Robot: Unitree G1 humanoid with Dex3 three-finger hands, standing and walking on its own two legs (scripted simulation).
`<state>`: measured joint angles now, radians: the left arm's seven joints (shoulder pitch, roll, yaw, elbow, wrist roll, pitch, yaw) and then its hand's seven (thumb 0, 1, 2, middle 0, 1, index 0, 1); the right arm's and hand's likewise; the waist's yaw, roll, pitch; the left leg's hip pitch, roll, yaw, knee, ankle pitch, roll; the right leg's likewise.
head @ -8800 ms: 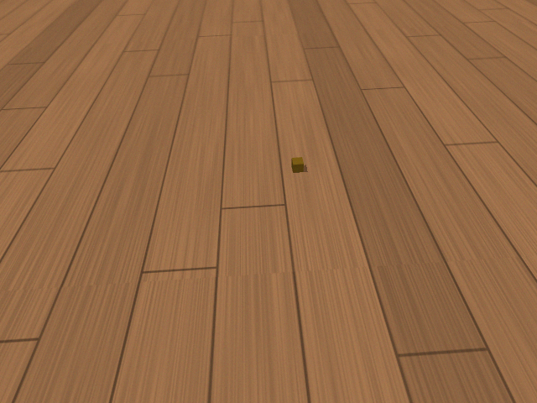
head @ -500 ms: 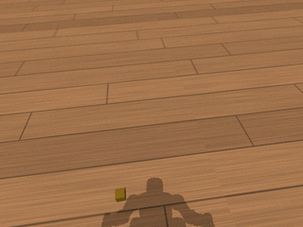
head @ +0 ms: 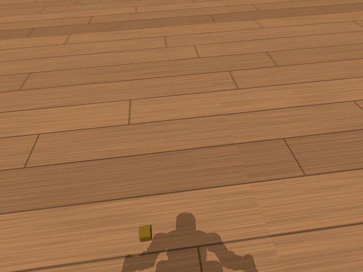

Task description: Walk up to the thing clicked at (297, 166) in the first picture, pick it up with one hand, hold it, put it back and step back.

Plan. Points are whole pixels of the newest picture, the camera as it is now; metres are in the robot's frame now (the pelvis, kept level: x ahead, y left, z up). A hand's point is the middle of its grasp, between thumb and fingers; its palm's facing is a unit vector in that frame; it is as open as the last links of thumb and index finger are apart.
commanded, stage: stand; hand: left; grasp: from above
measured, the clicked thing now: (145, 233) +0.49 +0.26 -0.75
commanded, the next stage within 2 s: rise first in 0.52 s
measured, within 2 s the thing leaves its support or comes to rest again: neither
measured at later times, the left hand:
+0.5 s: hand out of the picture +0.07 +0.25 -0.15, palm faces -0.02 -0.94 -0.35, open 7.4 cm
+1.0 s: hand out of the picture +0.16 +0.25 -0.17, palm faces -0.06 -0.92 -0.39, open 11.4 cm
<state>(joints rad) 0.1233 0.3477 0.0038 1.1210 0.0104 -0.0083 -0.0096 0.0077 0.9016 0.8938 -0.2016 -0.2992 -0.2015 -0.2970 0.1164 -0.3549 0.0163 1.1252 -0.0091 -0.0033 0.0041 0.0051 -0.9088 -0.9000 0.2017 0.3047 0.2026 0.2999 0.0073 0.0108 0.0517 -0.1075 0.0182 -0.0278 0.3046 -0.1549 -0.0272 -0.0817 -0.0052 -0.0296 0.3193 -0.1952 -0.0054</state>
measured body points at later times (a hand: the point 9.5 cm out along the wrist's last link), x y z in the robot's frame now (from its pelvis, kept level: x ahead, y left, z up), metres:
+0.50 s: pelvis +0.00 +0.00 +0.00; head +0.01 -0.01 +0.45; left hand +0.07 +0.30 -0.13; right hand +0.08 -0.30 -0.14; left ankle +0.01 +0.14 -0.75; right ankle -0.01 -0.11 -0.75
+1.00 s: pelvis -0.01 +0.01 -0.03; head +0.05 +0.01 +0.42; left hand +0.16 +0.30 -0.15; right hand +0.10 -0.25 -0.15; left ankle +0.01 +0.14 -0.75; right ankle -0.01 -0.11 -0.75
